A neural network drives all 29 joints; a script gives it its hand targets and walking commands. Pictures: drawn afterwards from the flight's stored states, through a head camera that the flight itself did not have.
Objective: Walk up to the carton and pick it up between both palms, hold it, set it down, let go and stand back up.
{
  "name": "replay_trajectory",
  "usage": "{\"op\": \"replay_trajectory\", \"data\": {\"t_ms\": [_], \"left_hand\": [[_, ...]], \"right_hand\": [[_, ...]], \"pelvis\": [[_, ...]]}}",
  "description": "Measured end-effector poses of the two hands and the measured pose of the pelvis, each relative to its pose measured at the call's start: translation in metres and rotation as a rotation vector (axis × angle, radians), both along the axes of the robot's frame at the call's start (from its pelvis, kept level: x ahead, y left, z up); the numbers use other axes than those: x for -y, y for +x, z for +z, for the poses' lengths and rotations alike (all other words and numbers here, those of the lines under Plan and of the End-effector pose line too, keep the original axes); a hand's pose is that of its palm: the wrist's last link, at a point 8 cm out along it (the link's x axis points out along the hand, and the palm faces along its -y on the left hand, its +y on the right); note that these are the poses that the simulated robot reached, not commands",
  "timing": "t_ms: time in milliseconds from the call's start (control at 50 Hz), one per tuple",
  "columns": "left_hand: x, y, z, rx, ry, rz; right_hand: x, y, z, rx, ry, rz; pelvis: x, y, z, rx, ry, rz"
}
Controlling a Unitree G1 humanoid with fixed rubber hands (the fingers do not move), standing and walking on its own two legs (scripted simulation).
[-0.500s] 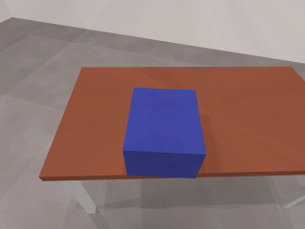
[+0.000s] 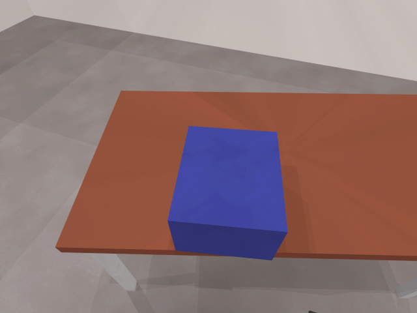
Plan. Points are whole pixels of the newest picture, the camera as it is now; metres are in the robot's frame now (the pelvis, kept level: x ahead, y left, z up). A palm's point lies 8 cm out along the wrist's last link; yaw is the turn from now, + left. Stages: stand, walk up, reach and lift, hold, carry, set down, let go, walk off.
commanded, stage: walk up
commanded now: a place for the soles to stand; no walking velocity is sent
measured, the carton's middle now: (227, 189) +0.43 -0.02 -0.09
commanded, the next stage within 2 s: none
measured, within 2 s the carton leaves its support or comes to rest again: neither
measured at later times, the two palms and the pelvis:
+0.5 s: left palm out of the picture +0.05 +0.25 -0.13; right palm out of the picture +0.04 -0.23 -0.13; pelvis +0.02 +0.01 +0.01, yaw -2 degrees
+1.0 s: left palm out of the picture +0.03 +0.34 -0.13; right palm out of the picture +0.10 -0.19 -0.13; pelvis -0.01 +0.08 -0.01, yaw -8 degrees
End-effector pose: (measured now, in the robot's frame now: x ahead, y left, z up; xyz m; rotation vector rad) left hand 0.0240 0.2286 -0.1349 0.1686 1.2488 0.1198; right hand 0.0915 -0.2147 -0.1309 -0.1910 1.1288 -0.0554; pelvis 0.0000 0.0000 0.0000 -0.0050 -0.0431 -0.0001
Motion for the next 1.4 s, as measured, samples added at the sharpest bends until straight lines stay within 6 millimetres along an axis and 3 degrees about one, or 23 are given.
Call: {"op": "replay_trajectory", "data": {"t_ms": [120,260,500,760,900,980,1060,1120,1200,1300,1400], "left_hand": [[-0.003,0.02,0.004,0.024,-0.001,-0.03],[-0.009,0.033,0.005,0.019,0.009,-0.051],[-0.017,0.024,0.001,-0.056,0.019,-0.068],[-0.021,0.019,0.0,-0.067,0.048,-0.069],[-0.068,-0.002,0.004,-0.085,0.146,-0.047],[-0.104,-0.002,0.003,-0.083,0.163,-0.066],[-0.143,0.018,-0.012,-0.039,0.141,-0.082],[-0.166,0.042,-0.015,0.029,0.151,-0.098],[-0.177,0.06,-0.012,0.08,0.143,-0.155],[-0.173,0.054,-0.011,0.058,0.114,-0.243],[-0.158,0.037,-0.009,0.05,0.083,-0.284]], "right_hand": [[0.0,-0.002,0.003,-0.018,-0.009,-0.015],[0.008,-0.021,0.002,-0.077,-0.035,-0.05],[0.011,-0.052,0.0,-0.176,-0.055,-0.088],[0.008,-0.054,-0.006,-0.22,-0.05,-0.096],[0.005,-0.021,-0.008,-0.152,-0.099,-0.111],[-0.018,0.003,-0.004,-0.063,-0.101,-0.102],[-0.053,0.011,-0.006,0.007,-0.096,-0.104],[-0.078,0.0,-0.008,0.013,-0.081,-0.117],[-0.104,-0.025,-0.005,0.008,-0.062,-0.171],[-0.117,-0.058,-0.002,0.053,-0.044,-0.247],[-0.113,-0.111,-0.011,0.024,-0.046,-0.308]], "pelvis": [[-0.003,0.006,0.004,-0.002,-0.001,-0.009],[-0.007,0.011,0.006,-0.003,0.001,-0.017],[-0.011,0.017,0.008,-0.011,0.004,-0.035],[-0.02,0.016,0.005,-0.017,-0.007,-0.07],[-0.05,0.001,-0.003,-0.035,-0.035,-0.126],[-0.077,-0.006,-0.007,-0.04,-0.035,-0.135],[-0.108,-0.012,-0.019,-0.028,-0.007,-0.138],[-0.124,-0.022,-0.023,-0.006,-0.001,-0.153],[-0.137,-0.035,-0.019,0.012,0.004,-0.19],[-0.148,-0.05,-0.017,0.007,0.015,-0.232],[-0.153,-0.065,-0.019,0.014,0.007,-0.254]]}}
